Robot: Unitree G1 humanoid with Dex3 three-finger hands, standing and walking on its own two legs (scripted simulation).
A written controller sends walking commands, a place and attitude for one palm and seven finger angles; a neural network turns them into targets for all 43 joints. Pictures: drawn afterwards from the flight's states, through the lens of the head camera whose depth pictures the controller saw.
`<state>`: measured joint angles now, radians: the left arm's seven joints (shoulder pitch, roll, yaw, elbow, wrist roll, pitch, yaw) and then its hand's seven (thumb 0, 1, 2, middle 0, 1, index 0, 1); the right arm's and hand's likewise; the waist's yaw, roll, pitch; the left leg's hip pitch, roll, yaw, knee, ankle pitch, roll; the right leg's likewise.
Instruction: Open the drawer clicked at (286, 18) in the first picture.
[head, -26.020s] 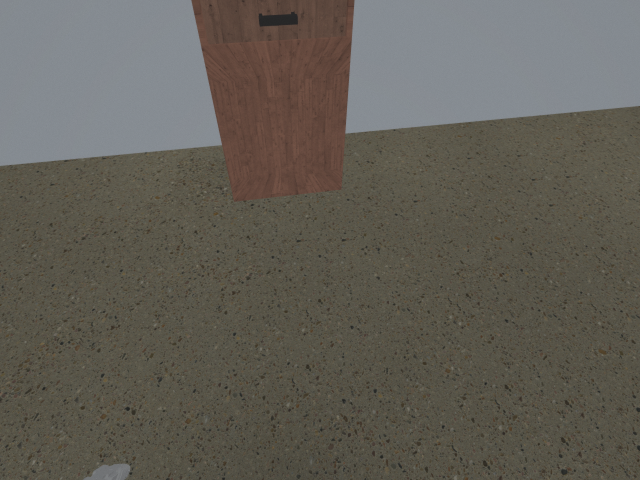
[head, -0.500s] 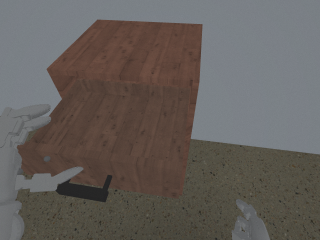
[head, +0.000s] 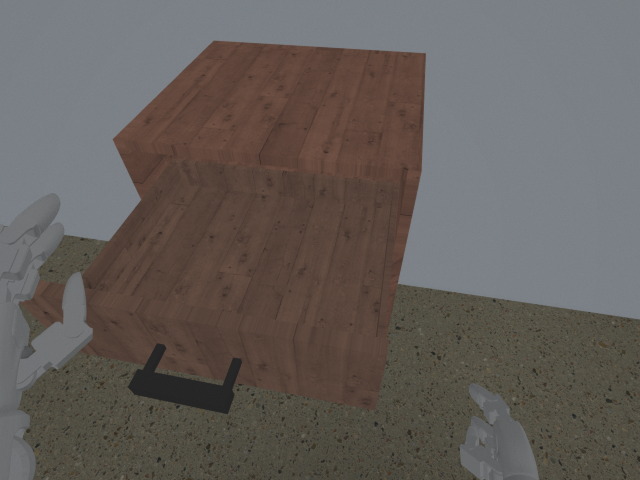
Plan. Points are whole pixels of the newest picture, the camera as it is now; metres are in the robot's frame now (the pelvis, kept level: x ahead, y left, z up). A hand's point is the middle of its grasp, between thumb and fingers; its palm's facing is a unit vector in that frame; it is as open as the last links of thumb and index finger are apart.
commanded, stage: draw the hand back to the body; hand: left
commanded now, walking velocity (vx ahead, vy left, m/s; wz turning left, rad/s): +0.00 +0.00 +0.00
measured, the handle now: (189, 374) +0.23 +0.20 +0.02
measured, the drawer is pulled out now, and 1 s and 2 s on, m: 0.29 0.29 0.29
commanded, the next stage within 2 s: step back with the hand held close in 0.08 s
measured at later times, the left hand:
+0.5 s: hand (80, 340) +0.18 +0.23 +0.18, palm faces +0.33 -0.80 -0.51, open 7.4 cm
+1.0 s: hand (15, 464) +0.08 +0.22 +0.19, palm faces +0.41 -0.74 -0.53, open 7.4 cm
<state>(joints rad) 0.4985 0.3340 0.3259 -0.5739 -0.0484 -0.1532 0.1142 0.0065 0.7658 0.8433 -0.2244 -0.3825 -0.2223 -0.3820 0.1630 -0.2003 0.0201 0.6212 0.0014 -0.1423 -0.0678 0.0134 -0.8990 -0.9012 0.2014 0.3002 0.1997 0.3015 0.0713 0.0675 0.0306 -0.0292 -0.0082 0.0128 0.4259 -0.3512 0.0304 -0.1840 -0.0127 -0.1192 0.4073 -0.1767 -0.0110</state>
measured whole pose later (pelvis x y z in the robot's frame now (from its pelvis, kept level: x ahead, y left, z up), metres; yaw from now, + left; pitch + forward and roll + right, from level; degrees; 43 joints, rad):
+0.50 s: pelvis -0.03 +0.01 -0.01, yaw +0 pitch +2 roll +0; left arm 0.59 0.41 0.42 -0.67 -0.04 -0.24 0.11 0.01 0.88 0.89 -0.22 -0.31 -0.21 -0.30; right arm 0.18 -0.22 -0.01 0.54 0.02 -0.06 -0.08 0.01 -0.90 -0.90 0.20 0.30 0.20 0.30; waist -0.03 0.00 0.04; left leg -0.22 -0.05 0.02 0.56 -0.37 0.05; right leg -0.38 -0.06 -0.11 0.54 -0.19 0.00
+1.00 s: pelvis -0.10 -0.02 -0.01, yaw +2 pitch +1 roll +1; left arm 0.63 0.44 0.47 -0.70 -0.02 -0.25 0.16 0.01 0.88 0.89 -0.22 -0.31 -0.22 -0.31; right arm 0.21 -0.19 -0.01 0.56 -0.01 -0.12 -0.08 0.01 -0.90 -0.90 0.20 0.30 0.20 0.30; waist -0.01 -0.03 0.05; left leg -0.32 0.00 0.03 0.61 -0.30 0.00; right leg -0.41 -0.04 -0.05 0.66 -0.27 0.00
